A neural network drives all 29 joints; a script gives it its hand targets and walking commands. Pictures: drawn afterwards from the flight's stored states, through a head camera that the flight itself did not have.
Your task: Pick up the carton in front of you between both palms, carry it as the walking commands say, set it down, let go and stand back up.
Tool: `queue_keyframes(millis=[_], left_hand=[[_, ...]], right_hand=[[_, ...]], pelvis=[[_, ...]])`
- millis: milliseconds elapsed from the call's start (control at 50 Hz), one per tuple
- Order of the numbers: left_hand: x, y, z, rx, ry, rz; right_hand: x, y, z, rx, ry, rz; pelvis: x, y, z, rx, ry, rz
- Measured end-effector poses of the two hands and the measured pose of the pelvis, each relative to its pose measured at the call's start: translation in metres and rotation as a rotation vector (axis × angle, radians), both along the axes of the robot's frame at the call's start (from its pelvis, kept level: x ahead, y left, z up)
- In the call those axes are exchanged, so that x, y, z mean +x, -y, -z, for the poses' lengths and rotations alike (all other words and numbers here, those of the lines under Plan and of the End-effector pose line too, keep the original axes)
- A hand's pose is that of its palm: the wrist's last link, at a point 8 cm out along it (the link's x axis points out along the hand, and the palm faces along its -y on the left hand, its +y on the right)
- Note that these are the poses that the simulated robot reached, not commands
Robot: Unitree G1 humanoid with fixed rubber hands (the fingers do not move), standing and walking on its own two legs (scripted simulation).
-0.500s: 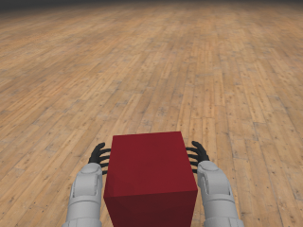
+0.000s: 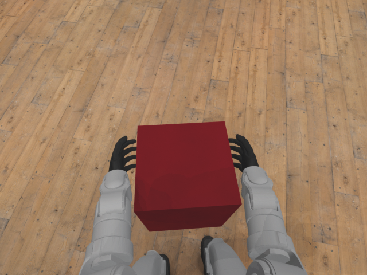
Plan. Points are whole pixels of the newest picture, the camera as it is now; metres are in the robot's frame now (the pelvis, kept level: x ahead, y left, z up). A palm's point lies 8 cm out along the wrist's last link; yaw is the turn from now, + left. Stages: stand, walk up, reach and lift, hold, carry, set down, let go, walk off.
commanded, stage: set down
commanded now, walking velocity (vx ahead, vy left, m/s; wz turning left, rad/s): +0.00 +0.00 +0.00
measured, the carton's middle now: (183, 181) +0.34 -0.01 -0.14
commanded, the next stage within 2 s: none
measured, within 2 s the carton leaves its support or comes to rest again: neither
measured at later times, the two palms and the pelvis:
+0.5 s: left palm (134, 175) +0.38 +0.13 -0.20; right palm (232, 164) +0.40 -0.17 -0.21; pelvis -0.05 -0.02 -0.14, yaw +4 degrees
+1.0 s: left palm (143, 175) +0.43 +0.14 -0.37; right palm (221, 168) +0.44 -0.16 -0.38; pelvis -0.06 -0.02 -0.26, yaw +6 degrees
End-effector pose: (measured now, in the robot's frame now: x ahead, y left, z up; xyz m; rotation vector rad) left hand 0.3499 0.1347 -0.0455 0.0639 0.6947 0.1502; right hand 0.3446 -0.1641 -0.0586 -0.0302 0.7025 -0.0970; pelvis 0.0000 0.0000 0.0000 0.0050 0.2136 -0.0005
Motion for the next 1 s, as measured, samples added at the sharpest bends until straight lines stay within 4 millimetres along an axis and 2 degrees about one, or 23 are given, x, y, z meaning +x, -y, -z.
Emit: queue_keyframes(millis=[80, 140, 200, 260, 380, 540, 760, 1000], left_hand=[[-0.004, 0.003, 0.047, -0.018, 0.010, -0.029], [-0.006, 0.000, 0.071, -0.024, 0.035, -0.064], [-0.004, -0.006, 0.084, -0.032, 0.069, -0.101], [0.003, -0.010, 0.092, -0.046, 0.100, -0.126], [0.023, -0.006, 0.115, -0.071, 0.085, -0.130], [0.037, 0.002, 0.168, -0.040, 0.024, -0.107], [0.062, -0.007, 0.245, -0.032, 0.041, -0.116], [0.081, -0.002, 0.322, -0.080, 0.028, -0.097]], right_hand=[[0.001, 0.003, 0.047, 0.000, 0.008, -0.015], [0.009, 0.000, 0.072, 0.017, 0.031, -0.036], [0.020, -0.006, 0.086, 0.033, 0.062, -0.059], [0.034, -0.010, 0.090, 0.035, 0.092, -0.074], [0.053, -0.006, 0.107, 0.025, 0.075, -0.057], [0.059, 0.002, 0.170, 0.043, 0.014, -0.035], [0.084, -0.008, 0.252, 0.048, 0.025, -0.043], [0.096, -0.002, 0.318, 0.010, 0.012, -0.020]], pelvis=[[-0.012, -0.003, 0.019, 0.004, -0.136, -0.017], [-0.021, -0.003, 0.036, 0.009, -0.217, -0.028], [-0.029, -0.001, 0.054, 0.012, -0.275, -0.036], [-0.037, 0.003, 0.072, 0.012, -0.307, -0.047], [-0.049, 0.011, 0.108, 0.006, -0.342, -0.059], [-0.056, 0.018, 0.153, 0.024, -0.442, -0.056], [-0.060, 0.026, 0.214, 0.037, -0.559, -0.067], [-0.058, 0.019, 0.263, 0.015, -0.619, -0.081]])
